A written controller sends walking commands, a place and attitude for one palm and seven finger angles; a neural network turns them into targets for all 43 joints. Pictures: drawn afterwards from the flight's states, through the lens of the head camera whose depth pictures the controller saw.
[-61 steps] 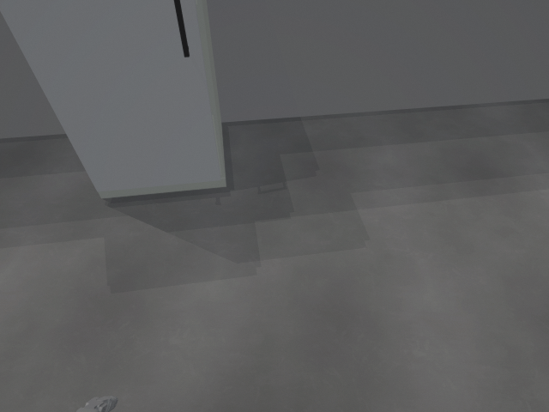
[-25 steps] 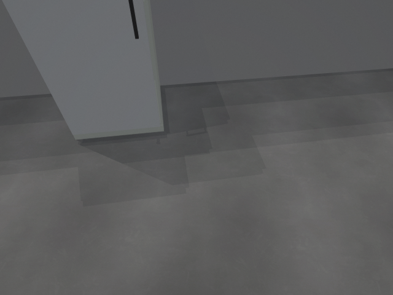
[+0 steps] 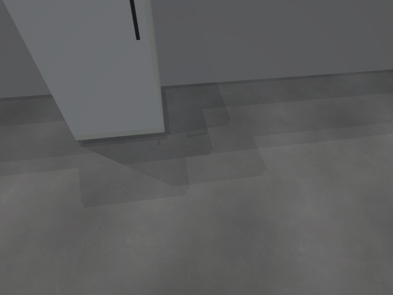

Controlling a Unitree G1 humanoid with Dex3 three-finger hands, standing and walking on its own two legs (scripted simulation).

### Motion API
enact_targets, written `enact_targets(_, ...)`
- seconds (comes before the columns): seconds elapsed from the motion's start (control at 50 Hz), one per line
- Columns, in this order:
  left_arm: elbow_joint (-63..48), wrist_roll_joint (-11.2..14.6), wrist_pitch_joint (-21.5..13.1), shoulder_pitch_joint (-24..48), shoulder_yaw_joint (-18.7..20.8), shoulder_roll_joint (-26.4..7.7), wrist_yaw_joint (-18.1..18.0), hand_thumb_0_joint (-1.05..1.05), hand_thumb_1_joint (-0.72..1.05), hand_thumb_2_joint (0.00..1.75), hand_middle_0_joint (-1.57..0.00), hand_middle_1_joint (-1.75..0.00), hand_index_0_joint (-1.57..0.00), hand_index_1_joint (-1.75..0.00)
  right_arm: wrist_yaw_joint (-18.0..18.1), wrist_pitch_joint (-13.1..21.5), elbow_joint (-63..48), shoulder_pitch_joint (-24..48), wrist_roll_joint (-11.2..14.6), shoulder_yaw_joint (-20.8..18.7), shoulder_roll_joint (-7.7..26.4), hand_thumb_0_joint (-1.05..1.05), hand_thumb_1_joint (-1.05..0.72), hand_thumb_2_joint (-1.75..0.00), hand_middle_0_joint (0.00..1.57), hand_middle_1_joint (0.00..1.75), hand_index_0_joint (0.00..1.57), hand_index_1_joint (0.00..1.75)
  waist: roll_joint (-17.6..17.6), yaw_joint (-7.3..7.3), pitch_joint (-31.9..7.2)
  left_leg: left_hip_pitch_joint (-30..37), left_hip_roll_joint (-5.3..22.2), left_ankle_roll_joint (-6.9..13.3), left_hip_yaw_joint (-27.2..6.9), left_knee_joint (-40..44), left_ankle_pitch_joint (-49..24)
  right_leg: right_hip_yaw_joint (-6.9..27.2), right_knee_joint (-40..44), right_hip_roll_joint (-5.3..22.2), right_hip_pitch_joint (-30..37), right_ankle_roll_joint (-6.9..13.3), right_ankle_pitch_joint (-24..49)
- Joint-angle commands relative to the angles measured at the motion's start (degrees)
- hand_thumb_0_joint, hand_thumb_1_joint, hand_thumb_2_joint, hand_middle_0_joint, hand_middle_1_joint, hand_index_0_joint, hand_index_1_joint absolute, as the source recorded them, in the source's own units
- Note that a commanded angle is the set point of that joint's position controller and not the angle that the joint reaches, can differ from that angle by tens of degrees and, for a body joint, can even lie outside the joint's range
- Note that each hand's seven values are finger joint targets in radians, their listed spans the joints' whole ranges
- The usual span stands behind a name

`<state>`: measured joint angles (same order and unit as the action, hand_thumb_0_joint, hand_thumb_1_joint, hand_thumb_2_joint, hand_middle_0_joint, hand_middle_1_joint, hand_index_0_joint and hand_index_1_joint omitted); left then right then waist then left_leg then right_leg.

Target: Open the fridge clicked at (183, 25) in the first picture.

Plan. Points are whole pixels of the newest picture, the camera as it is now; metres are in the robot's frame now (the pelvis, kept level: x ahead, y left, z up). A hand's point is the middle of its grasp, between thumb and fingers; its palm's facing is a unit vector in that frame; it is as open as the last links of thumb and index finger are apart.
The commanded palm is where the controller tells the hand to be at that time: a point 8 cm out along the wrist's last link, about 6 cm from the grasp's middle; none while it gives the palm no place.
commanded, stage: look at it before walking up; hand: right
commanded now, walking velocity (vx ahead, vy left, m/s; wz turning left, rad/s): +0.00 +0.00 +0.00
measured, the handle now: out of the picture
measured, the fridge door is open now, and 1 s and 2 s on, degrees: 0 0 0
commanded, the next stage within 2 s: walk to a spot facing it in 0.22 s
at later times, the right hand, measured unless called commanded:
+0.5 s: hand out of the picture +0.07 -0.24 -0.17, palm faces -0.06 +0.95 -0.32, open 7.4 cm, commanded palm none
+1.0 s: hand out of the picture +0.06 -0.18 -0.17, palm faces -0.22 +0.96 -0.19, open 7.4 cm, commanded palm none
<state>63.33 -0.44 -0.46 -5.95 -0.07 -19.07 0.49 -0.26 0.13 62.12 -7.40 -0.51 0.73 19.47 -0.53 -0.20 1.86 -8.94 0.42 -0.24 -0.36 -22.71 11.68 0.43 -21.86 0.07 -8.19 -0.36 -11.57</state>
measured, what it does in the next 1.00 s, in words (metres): lifts its right foot, turning left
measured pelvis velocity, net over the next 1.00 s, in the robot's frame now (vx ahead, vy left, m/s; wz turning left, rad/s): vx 0.03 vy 0.00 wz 0.31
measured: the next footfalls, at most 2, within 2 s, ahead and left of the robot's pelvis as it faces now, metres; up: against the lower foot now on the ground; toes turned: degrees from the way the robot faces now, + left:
right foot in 1.12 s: +0.17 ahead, -0.10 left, +0.00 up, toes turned +20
left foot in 1.68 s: +0.29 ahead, +0.19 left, +0.00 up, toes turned +51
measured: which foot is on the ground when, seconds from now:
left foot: down 0.00-1.00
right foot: down 0.00-0.70, up 0.72-1.00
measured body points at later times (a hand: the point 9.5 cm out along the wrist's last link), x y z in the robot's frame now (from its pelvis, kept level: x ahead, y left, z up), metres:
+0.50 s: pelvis +0.00 +0.00 +0.00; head +0.01 +0.00 +0.45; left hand +0.08 +0.29 -0.14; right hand +0.07 -0.29 -0.14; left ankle +0.01 +0.12 -0.74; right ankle +0.00 -0.12 -0.74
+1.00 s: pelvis +0.03 +0.00 +0.00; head +0.05 +0.01 +0.45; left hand +0.05 +0.28 -0.14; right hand +0.07 -0.23 -0.15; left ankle +0.00 +0.11 -0.74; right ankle +0.09 -0.13 -0.69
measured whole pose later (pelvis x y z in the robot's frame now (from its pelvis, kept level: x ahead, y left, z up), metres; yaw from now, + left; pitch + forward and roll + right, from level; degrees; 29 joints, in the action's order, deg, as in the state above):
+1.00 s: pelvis +0.03 +0.00 +0.00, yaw +18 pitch +1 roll +0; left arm 53.8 -1.2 0.7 -9.6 3.6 -13.4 0.9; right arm -1.2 0.5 56.2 -22.9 -1.3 -2.3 10.4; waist -0.4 -2.8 1.0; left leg -12.0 -4.1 2.2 -7.4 -22.7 12.0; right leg -0.9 -51.0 3.9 -27.9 -3.4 -17.0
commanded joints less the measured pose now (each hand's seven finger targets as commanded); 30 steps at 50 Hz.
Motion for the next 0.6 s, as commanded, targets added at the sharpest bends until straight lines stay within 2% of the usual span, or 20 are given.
enact_targets(0.0,-3.4,0.0,-1.4,2.7,2.2,-12.0,-1.0,0.0,0.9,0.9,-0.2,-0.3,-0.2,-0.3,0.9,1.6,-3.8,2.5,-0.2,-2.6,11.9,0.0,-0.9,-0.9,0.2,0.3,0.2,0.3,-0.1,0.18,-3.5,0.2,6.7,2.1,-6.1,4.5,-5.6,5.3,3.7,6.4,0.4,1.9,6.1)
enact_targets(0.14,-3.3,0.0,-1.4,3.0,2.1,-12.2,-1.0,0.0,0.9,0.9,-0.2,-0.3,-0.2,-0.3,0.9,1.5,-3.6,2.4,-0.1,-2.6,11.9,0.0,-0.9,-0.9,0.2,0.3,0.2,0.3,0.6,0.12,-3.2,0.4,6.6,2.0,-5.9,4.6,-6.5,5.1,4.1,6.6,0.9,1.9,6.8)
enact_targets(0.2,-3.3,0.0,-1.5,2.8,2.1,-12.2,-1.1,0.0,0.9,0.9,-0.2,-0.3,-0.2,-0.3,0.9,1.6,-3.5,2.2,-0.1,-2.6,12.0,0.0,-0.9,-0.9,0.2,0.3,0.2,0.3,0.4,0.1,-4.4,1.3,6.7,2.0,-5.7,4.3,-8.2,5.1,3.9,6.8,1.7,1.9,8.2)
enact_targets(0.32,-3.1,0.0,-1.4,2.7,2.2,-12.4,-1.2,0.0,0.9,0.9,-0.2,-0.3,-0.2,-0.3,0.8,1.4,-3.6,2.5,-0.1,-2.7,12.1,0.0,-0.9,-0.9,0.2,0.3,0.2,0.3,0.7,0.13,-3.0,0.3,6.4,2.1,-6.3,4.7,-7.6,4.7,4.2,7.0,1.7,1.8,7.1)
enact_targets(0.34,-3.2,-0.1,-1.3,2.2,2.2,-11.6,-1.3,0.0,0.9,0.9,-0.2,-0.3,-0.2,-0.3,0.8,1.0,-3.9,2.4,-0.2,-2.7,11.3,0.0,-0.9,-0.9,0.2,0.3,0.2,0.3,0.6,0.27,-2.6,-0.8,6.1,2.1,-6.6,4.0,-8.1,4.1,3.5,7.1,1.9,1.6,6.6)
enact_targets(0.38,-3.3,-0.2,-0.5,-0.7,1.6,-6.3,-1.5,0.0,0.9,0.9,-0.2,-0.3,-0.2,-0.3,1.0,-0.3,-3.9,-0.4,-0.1,-2.1,6.7,0.0,-0.9,-0.9,0.2,0.3,0.2,0.3,0.4,0.43,-3.2,-2.2,6.0,1.6,-7.3,1.5,-11.7,1.8,0.7,7.3,2.0,0.9,7.7)
enact_targets(0.42,-4.5,-0.2,0.4,-2.4,1.9,-5.5,-1.9,0.0,0.9,0.9,-0.2,-0.3,-0.2,-0.3,1.0,-1.4,-5.2,-1.7,-0.3,-2.4,5.8,0.0,-0.9,-0.9,0.2,0.3,0.2,0.3,-0.4,0.66,-2.2,-5.1,5.3,1.5,-8.3,-0.9,-12.3,0.5,-1.2,7.8,1.1,0.6,5.9)
enact_targets(0.5,-8.0,-0.3,1.0,-2.6,3.5,-6.8,-2.2,0.0,0.9,0.9,-0.2,-0.3,-0.2,-0.3,0.5,-2.3,-8.8,-2.9,-0.6,-3.4,5.3,0.0,-0.9,-0.9,0.2,0.3,0.2,0.3,2.2,0.56,-2.3,-10.2,2.5,1.3,-7.8,-7.7,-9.9,1.5,-2.0,10.7,-0.2,2.2,2.3)
enact_targets(0.54,-9.5,-0.4,1.0,-1.9,4.2,-7.4,-2.2,0.0,0.9,0.9,-0.2,-0.3,-0.2,-0.3,0.2,-2.5,-10.1,-3.9,-0.6,-3.8,4.2,0.0,-0.9,-0.9,0.2,0.3,0.2,0.3,6.0,0.22,-2.3,-12.0,0.4,0.7,-5.5,-14.5,-6.2,3.3,-0.6,14.1,-1.7,4.1,1.7)
enact_targets(0.56,-10.1,-0.3,0.9,-1.6,4.6,-7.6,-2.2,0.0,0.9,0.9,-0.2,-0.3,-0.2,-0.3,0.0,-2.6,-10.5,-4.5,-0.6,-4.0,3.4,0.0,-0.9,-0.9,0.2,0.3,0.2,0.3,8.7,-0.12,-2.9,-11.8,-0.5,0.3,-3.7,-19.5,-0.4,4.7,-0.1,16.8,-2.8,5.9,4.5)
enact_targets(0.58,-10.8,-0.4,0.7,-0.7,4.9,-7.6,-2.2,0.0,0.9,0.9,-0.2,-0.3,-0.2,-0.3,-0.1,-2.8,-11.0,-5.6,-0.6,-4.2,2.6,0.0,-0.9,-0.9,0.2,0.3,0.2,0.3,10.7,-0.86,-3.0,-12.1,-0.9,-0.3,-1.5,-24.3,9.4,5.0,0.2,19.3,-3.5,7.8,8.2)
